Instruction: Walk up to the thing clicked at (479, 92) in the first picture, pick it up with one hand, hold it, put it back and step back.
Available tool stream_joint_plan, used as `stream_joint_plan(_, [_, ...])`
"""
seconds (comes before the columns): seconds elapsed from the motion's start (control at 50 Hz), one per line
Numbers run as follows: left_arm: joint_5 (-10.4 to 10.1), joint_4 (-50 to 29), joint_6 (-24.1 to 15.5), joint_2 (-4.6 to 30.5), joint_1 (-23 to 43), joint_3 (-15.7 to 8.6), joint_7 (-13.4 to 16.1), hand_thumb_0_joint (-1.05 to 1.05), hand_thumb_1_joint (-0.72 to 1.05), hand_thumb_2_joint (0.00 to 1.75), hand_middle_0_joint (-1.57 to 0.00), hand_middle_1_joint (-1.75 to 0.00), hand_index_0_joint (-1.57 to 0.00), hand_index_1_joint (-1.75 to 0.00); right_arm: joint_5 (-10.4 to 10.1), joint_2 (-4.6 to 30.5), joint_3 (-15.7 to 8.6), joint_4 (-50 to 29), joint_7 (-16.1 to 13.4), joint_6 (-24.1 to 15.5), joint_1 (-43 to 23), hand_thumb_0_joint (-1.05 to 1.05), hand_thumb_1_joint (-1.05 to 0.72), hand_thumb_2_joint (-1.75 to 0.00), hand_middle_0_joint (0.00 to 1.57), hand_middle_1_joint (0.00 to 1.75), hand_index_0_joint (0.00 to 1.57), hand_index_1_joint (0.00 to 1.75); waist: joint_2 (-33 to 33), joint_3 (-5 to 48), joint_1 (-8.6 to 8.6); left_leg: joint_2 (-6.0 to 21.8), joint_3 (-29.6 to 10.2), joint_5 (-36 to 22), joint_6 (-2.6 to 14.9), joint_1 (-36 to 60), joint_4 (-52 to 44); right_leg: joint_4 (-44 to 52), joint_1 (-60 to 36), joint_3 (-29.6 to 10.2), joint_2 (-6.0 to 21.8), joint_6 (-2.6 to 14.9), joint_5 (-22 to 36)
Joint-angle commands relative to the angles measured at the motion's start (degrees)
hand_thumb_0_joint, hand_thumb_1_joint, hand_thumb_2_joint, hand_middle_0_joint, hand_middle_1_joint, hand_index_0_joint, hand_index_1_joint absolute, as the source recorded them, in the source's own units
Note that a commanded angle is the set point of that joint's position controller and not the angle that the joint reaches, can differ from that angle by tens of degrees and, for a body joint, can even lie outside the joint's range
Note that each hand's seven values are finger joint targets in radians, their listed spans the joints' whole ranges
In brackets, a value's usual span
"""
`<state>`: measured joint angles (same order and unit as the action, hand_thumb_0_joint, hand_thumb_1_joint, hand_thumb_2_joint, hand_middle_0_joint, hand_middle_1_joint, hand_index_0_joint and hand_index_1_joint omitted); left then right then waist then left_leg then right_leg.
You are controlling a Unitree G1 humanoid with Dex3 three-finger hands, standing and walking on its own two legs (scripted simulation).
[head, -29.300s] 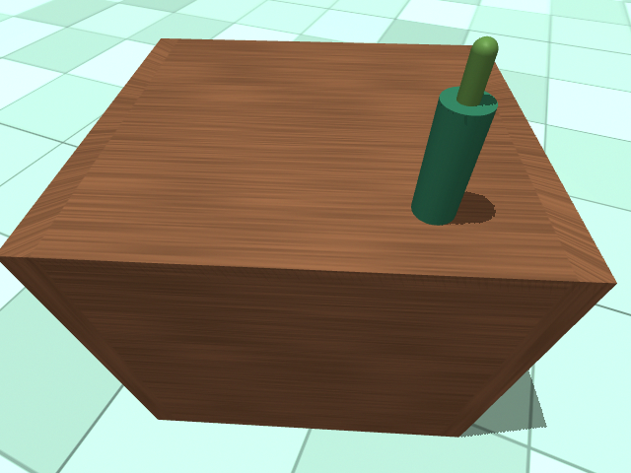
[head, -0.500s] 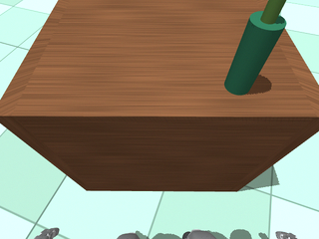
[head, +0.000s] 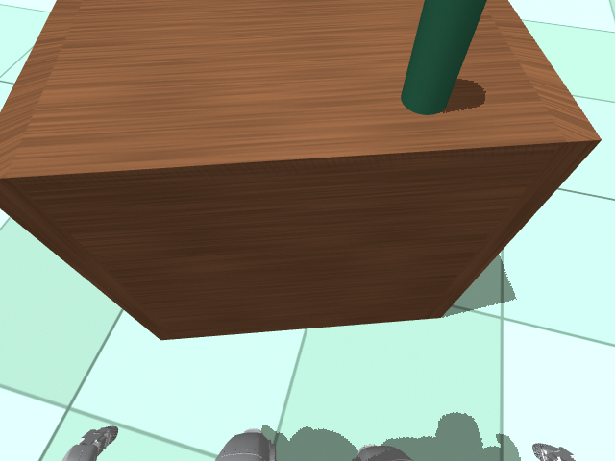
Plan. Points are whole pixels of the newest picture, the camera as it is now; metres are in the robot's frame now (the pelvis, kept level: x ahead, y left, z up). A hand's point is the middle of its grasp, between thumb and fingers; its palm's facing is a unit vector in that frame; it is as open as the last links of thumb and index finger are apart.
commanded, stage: step back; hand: right
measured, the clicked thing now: (451, 12) +0.63 -0.17 +0.19
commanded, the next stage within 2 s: none
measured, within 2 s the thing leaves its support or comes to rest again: neither
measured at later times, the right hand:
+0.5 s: hand out of the picture -0.02 -0.26 -0.12, palm faces -0.10 +0.90 -0.42, open 7.4 cm
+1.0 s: hand out of the picture -0.20 -0.33 -0.15, palm faces -0.06 +0.93 -0.36, open 7.4 cm
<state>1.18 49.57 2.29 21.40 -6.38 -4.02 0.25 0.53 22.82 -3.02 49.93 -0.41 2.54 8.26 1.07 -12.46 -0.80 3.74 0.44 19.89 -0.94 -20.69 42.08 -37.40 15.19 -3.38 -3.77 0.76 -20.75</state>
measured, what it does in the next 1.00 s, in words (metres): walks backwards: left foot, then right foot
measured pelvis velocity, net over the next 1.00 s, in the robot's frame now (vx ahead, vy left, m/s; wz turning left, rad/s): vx -0.28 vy -0.06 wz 0.02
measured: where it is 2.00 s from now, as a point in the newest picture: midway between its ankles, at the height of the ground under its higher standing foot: outside the picture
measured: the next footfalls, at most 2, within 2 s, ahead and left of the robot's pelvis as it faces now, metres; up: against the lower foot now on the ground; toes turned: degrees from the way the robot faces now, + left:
left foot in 0.34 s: -0.05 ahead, +0.12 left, +0.00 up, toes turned +1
right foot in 0.76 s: -0.20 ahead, -0.16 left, +0.00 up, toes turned +1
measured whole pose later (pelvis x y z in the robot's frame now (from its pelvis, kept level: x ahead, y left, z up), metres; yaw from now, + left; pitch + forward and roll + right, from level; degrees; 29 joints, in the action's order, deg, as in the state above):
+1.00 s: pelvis -0.28 -0.06 +0.01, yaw +1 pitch -1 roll +2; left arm 2.3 47.6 3.0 20.1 -11.1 -4.2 0.2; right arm 0.1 24.2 -3.1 49.8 -0.9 3.4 11.9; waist 2.2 -7.5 0.9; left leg -6.1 -8.6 25.7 -1.3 -25.7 63.8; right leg -35.4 18.9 -0.7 1.5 1.2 -15.5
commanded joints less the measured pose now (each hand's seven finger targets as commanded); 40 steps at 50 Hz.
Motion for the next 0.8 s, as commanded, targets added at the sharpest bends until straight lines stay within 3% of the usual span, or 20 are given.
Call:
stream_joint_plan(0.0, [0.4, -4.8, -2.1, 17.0, -1.9, -4.8, 0.9, 0.0, 0.9, 0.9, -0.2, -0.3, -0.2, -0.3, -0.9, 8.6, -1.6, -5.1, -1.8, -0.6, 0.0, 0.0, -0.9, -0.9, 0.2, 0.3, 0.2, 0.3, -12.6, 16.4, 2.06, -8.5, -4.7, 16.1, 1.75, -8.7, 16.0, 12.7, -10.8, -22.5, 21.1, 12.7, 39.8])
stream_joint_plan(0.02, [1.0, -6.4, -2.2, 19.5, -1.0, -5.1, 1.0, 0.0, 0.9, 0.9, -0.2, -0.3, -0.2, -0.3, -0.4, 10.5, -2.7, -4.3, -2.5, -0.2, 0.1, 0.0, -0.9, -0.9, 0.2, 0.3, 0.2, 0.3, -15.3, 15.1, 3.71, -7.0, -8.5, 20.0, 1.03, -5.3, 25.0, 13.8, -2.6, -29.4, 26.5, 18.54, 39.9])
stream_joint_plan(0.04, [0.6, -6.7, -2.1, 17.0, -0.2, -4.9, 0.9, 0.0, 0.9, 0.9, -0.2, -0.3, -0.2, -0.3, -0.4, 12.2, -3.2, -3.4, -2.3, -0.2, 1.0, 0.0, -0.9, -0.9, 0.2, 0.3, 0.2, 0.3, -11.8, 12.9, 2.25, -6.0, -10.3, 17.4, 0.87, -4.1, 27.8, 14.3, 0.5, -25.5, 24.6, 17.71, 36.7])
stream_joint_plan(0.08, [-0.1, -7.7, -1.8, 13.2, 2.6, -3.8, 1.1, 0.0, 0.9, 0.9, -0.2, -0.3, -0.2, -0.3, -1.1, 11.6, -2.6, -2.1, -2.0, -0.5, 3.0, 0.0, -0.9, -0.9, 0.2, 0.3, 0.2, 0.3, -7.8, 13.0, 0.01, -9.3, -10.6, 12.5, 1.4, -5.5, 27.1, 11.0, -2.6, -12.1, 15.7, 11.75, 39.7])
stream_joint_plan(0.1, [0.2, -7.8, -1.6, 12.7, 2.4, -3.8, 1.2, 0.0, 0.9, 0.9, -0.2, -0.3, -0.2, -0.3, -1.1, 10.9, -2.2, -2.2, -2.1, -0.5, 2.9, 0.0, -0.9, -0.9, 0.2, 0.3, 0.2, 0.3, -8.2, 13.4, 0.43, -10.1, -9.7, 10.8, 1.05, -6.1, 27.1, 10.2, -3.6, -10.2, 14.3, 10.34, 39.3])
stream_joint_plan(0.22, [0.8, -9.0, -0.8, 12.4, -2.7, -3.6, 1.7, 0.0, 0.9, 0.9, -0.2, -0.3, -0.2, -0.3, -0.3, 9.6, -1.4, -3.7, -2.2, -1.6, 2.8, 0.0, -0.9, -0.9, 0.2, 0.3, 0.2, 0.3, -12.0, 15.6, 3.49, -6.2, -4.9, 9.4, -0.39, -6.2, 6.5, 6.8, -13.5, -10.7, 15.7, 11.76, 40.0])
stream_joint_plan(0.28, [0.2, -9.4, -0.1, 13.5, -1.4, -3.2, 1.2, 0.0, 0.9, 0.9, -0.2, -0.3, -0.2, -0.3, 0.4, 9.7, -2.2, -2.9, -1.6, -2.1, 4.8, 0.0, -0.9, -0.9, 0.2, 0.3, 0.2, 0.3, -13.4, 16.0, 2.02, -5.4, -1.4, 3.2, 1.14, 2.3, -7.2, 4.4, -9.1, -10.2, 14.5, 9.74, 32.9])
stream_joint_plan(0.32, [-0.3, -10.1, 0.5, 12.8, 0.5, -2.6, 0.9, 0.0, 0.9, 0.9, -0.2, -0.3, -0.2, -0.3, 1.0, 10.6, -3.2, -1.4, -1.3, -2.4, 7.9, 0.0, -0.9, -0.9, 0.2, 0.3, 0.2, 0.3, -10.5, 16.3, -0.01, -4.1, -3.1, -9.2, 2.76, 10.4, -17.0, 2.1, -1.4, -10.0, 13.1, 6.32, 22.3])
stream_joint_plan(0.34, [-0.5, -10.4, 0.7, 10.8, -1.1, -2.2, 0.7, 0.0, 0.9, 0.9, -0.2, -0.3, -0.2, -0.3, 2.0, 14.4, -4.3, -2.4, -1.2, -2.5, 6.2, 0.0, -0.9, -0.9, 0.2, 0.3, 0.2, 0.3, 0.2, 16.3, 0.68, 5.4, -17.0, -14.3, 6.22, 13.9, -19.7, -5.5, 7.8, -7.4, 7.3, 3.08, 9.5])
stream_joint_plan(0.36, [-0.7, -10.6, 0.6, 9.4, 0.1, -2.3, 1.0, 0.0, 0.9, 0.9, -0.2, -0.3, -0.2, -0.3, 2.0, 18.5, -4.8, -3.5, -0.8, -2.5, 3.2, 0.0, -0.9, -0.9, 0.2, 0.3, 0.2, 0.3, 11.0, 14.6, 0.5, 15.0, -28.7, -18.8, 11.84, 13.1, -24.2, -16.0, 15.2, -1.2, -3.2, 0.9, -11.8])
stream_joint_plan(0.38, [0.3, -10.2, 0.7, 11.7, 2.1, -3.5, 1.9, 0.0, 0.9, 0.9, -0.2, -0.3, -0.2, -0.3, 1.8, 21.2, -5.4, -4.2, -0.6, -2.5, 2.6, 0.0, -0.9, -0.9, 0.2, 0.3, 0.2, 0.3, 12.3, 14.1, -1.97, 21.2, -33.7, -19.6, 18.03, 4.1, -25.0, -27.3, 10.5, -6.3, -3.0, -0.05, -18.2])
stream_joint_plan(0.4, [0.4, -9.2, 0.6, 12.8, 1.4, -3.6, 1.9, 0.0, 0.9, 0.9, -0.2, -0.3, -0.2, -0.3, 1.7, 19.4, -5.2, -4.2, -1.0, -2.8, 0.4, 0.0, -0.9, -0.9, 0.2, 0.3, 0.2, 0.3, 10.0, 12.0, -0.74, 21.0, -32.8, -17.4, 19.13, 2.0, -25.2, -33.0, 10.4, -8.5, -1.7, -0.06, -15.3])
stream_joint_plan(0.44, [-0.6, -6.8, 0.7, 11.8, -3.0, -3.7, 1.2, 0.0, 0.9, 0.9, -0.2, -0.3, -0.2, -0.3, 2.2, 13.8, -3.3, -5.5, -1.0, -2.9, -5.0, 0.0, -0.9, -0.9, 0.2, 0.3, 0.2, 0.3, 5.7, 10.5, 3.29, 11.3, -16.7, -24.2, 13.52, 3.5, -22.1, -37.0, 12.2, -10.1, -3.6, 0.13, -9.4])
stream_joint_plan(0.46, [-0.7, -6.1, 0.8, 11.6, -5.5, -3.8, 1.0, 0.0, 0.9, 0.9, -0.2, -0.3, -0.2, -0.3, 1.8, 12.3, -3.2, -6.0, -1.2, -3.0, -5.7, 0.0, -0.9, -0.9, 0.2, 0.3, 0.2, 0.3, 6.0, 10.3, 4.42, 9.0, -13.3, -24.2, 11.62, 5.9, -21.3, -37.1, 14.0, -9.4, -4.0, 0.11, -6.6])
stream_joint_plan(0.6, [0.3, -6.5, -0.1, 10.4, -4.9, -3.4, 0.5, 0.0, 0.9, 0.9, -0.2, -0.3, -0.2, -0.3, 0.9, 12.1, -3.9, -6.3, -1.1, -2.4, 1.1, 0.0, -0.9, -0.9, 0.2, 0.3, 0.2, 0.3, 9.2, 15.0, -0.6, 10.5, -11.5, -26.3, 14.95, 19.1, -17.0, -19.8, 12.0, -4.1, -0.3, -3.89, -8.5])
stream_joint_plan(0.66, [0.2, -5.2, -0.4, 10.3, -7.4, -3.2, 0.2, 0.0, 0.9, 0.9, -0.2, -0.3, -0.2, -0.3, 1.4, 13.9, -4.3, -7.2, -0.9, -1.4, -0.7, 0.0, -0.9, -0.9, 0.2, 0.3, 0.2, 0.3, 12.4, 17.4, 0.19, 10.6, -10.9, -25.3, 13.24, 15.4, -14.4, -4.2, 3.3, -0.1, 3.0, -2.58, -7.3])
stream_joint_plan(0.72, [0.5, -0.9, -0.7, 10.3, -14.7, -3.7, 0.0, 0.0, 0.9, 0.9, -0.2, -0.3, -0.2, -0.3, 0.9, 14.9, -4.2, -7.7, -0.6, 0.0, -3.6, 0.0, -0.9, -0.9, 0.2, 0.3, 0.2, 0.3, 10.6, 18.2, 3.36, 7.9, -8.9, -14.6, 9.65, 5.8, -11.3, 12.3, -8.0, 4.1, 1.9, -0.02, 5.0])
stream_joint_plan(0.74, [1.1, -0.9, -0.8, 12.3, -14.5, -4.3, 0.0, 0.0, 0.9, 0.9, -0.2, -0.3, -0.2, -0.3, 0.4, 13.1, -3.6, -8.1, -0.4, 0.2, -3.6, 0.0, -0.9, -0.9, 0.2, 0.3, 0.2, 0.3, 5.4, 15.9, 3.65, 3.9, -8.8, -5.5, 6.77, -1.1, -7.9, 13.2, -8.7, -1.8, 4.1, 1.43, 4.4])
stream_joint_plan(0.76, [1.9, -2.1, -1.0, 17.3, -13.6, -5.8, -0.1, 0.0, 0.9, 0.9, -0.2, -0.3, -0.2, -0.3, -0.2, 9.0, -2.7, -9.0, -0.6, 0.2, -2.7, 0.0, -0.9, -0.9, 0.2, 0.3, 0.2, 0.3, -10.1, 12.9, 3.68, -6.3, -6.4, 8.8, 2.46, -12.9, 3.4, 17.9, -7.5, -20.6, 15.7, 5.4, -1.7])
stream_joint_plan(0.78, [1.8, -5.2, -0.8, 23.0, -7.8, -6.5, -0.2, 0.0, 0.9, 0.9, -0.2, -0.3, -0.2, -0.3, 0.2, 9.9, -3.3, -9.5, -1.7, 0.3, -4.7, 0.0, -0.9, -0.9, 0.2, 0.3, 0.2, 0.3, -16.4, 9.8, 5.57, -9.2, -7.8, 15.5, 0.39, -9.1, 17.7, 24.2, 9.9, -30.4, 27.0, 14.51, -7.5])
